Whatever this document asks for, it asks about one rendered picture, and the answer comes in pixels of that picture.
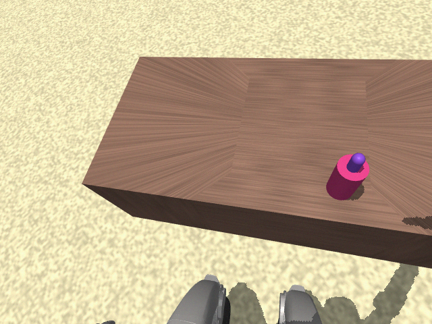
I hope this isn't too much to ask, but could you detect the bottle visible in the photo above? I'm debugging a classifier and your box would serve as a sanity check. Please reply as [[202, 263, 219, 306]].
[[326, 153, 369, 200]]

